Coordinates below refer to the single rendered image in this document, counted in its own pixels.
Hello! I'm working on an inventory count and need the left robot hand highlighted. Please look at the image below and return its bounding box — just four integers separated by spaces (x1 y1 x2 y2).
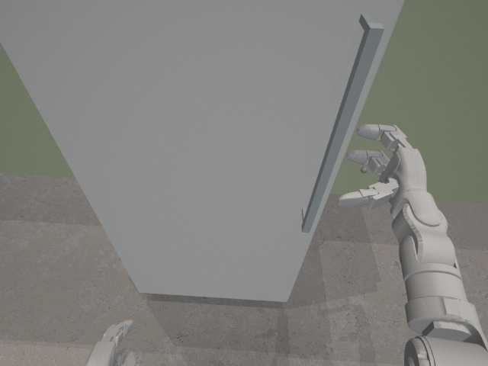
85 319 140 366

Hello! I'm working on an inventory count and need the handle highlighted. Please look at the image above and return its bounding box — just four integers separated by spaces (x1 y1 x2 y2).
301 14 384 233

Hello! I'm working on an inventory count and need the right robot hand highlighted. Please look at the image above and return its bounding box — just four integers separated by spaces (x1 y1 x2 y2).
338 124 427 210

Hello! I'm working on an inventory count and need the fridge door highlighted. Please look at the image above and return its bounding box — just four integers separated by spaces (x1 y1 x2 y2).
0 0 403 302

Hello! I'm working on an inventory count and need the robot right upper arm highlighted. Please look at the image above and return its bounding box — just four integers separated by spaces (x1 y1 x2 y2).
404 335 488 366

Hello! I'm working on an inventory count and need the robot right forearm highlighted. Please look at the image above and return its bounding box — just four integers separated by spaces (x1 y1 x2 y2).
390 190 488 351

